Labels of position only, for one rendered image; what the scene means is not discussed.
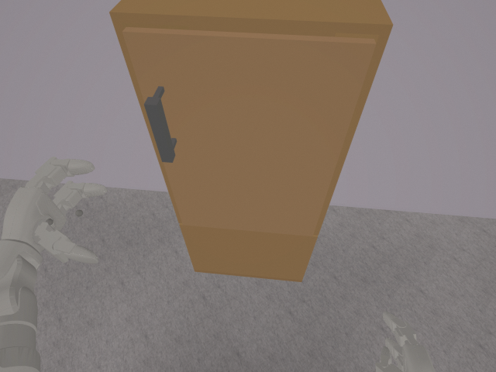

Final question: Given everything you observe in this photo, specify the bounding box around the robot left forearm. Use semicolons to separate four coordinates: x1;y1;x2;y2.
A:
0;239;43;372

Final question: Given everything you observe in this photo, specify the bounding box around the handle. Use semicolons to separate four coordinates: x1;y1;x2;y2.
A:
144;86;177;163

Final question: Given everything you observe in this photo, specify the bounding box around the left robot hand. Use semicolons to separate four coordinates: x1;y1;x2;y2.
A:
1;157;107;264

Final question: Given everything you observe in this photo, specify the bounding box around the right robot hand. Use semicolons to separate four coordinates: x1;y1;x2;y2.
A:
375;312;435;372

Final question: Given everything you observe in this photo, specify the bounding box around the cupboard door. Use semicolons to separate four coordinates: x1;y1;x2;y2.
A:
122;27;376;236

